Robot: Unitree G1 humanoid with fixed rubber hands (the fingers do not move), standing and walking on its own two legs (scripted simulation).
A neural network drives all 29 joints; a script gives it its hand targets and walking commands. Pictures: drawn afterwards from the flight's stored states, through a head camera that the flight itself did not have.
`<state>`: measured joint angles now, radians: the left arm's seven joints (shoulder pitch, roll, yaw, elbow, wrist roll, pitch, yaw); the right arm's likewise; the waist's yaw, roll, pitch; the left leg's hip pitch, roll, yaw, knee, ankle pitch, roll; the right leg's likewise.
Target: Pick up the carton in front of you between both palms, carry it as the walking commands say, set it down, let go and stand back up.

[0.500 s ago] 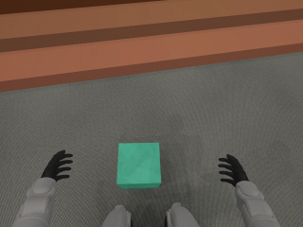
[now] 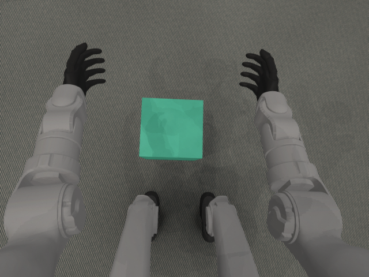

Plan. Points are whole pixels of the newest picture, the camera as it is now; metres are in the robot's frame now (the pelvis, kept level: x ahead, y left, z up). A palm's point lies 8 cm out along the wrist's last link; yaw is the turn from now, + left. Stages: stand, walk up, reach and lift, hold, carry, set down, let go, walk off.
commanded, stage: reach and lift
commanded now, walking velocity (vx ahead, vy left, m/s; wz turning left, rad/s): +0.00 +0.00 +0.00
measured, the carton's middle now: (171, 133) +0.46 +0.03 -0.51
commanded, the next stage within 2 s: none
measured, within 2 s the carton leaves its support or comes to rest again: leaves its support in 1.66 s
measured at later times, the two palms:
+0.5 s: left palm (107, 119) +0.47 +0.22 -0.31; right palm (239, 121) +0.47 -0.18 -0.31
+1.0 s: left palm (124, 128) +0.47 +0.20 -0.45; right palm (226, 127) +0.48 -0.18 -0.44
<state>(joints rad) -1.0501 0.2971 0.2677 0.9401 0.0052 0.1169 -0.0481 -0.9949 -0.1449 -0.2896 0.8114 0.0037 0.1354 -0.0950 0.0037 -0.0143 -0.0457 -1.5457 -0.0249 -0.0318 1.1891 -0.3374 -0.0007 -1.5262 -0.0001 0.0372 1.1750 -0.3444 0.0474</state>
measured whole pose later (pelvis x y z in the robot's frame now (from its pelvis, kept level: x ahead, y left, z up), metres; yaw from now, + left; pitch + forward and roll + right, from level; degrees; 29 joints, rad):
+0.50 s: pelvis -0.01 -0.01 -0.17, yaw -1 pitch +47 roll -2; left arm -1.06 0.36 0.17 0.94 -0.14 0.04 0.01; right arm -1.02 -0.22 -0.15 0.84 0.16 0.05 -0.15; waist 0.02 -0.02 -0.02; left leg -2.13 -0.03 -0.05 1.83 -0.52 -0.03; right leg -2.12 0.04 0.04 1.82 -0.53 0.05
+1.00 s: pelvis -0.04 -0.01 -0.27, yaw -1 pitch +38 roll -1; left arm -1.33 0.40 0.05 1.14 -0.25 -0.02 0.08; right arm -1.34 -0.32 -0.02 1.10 0.30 -0.01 -0.15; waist 0.02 -0.02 0.33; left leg -2.30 -0.02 -0.03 2.16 -0.52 -0.02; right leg -2.28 0.06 0.04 2.15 -0.53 0.07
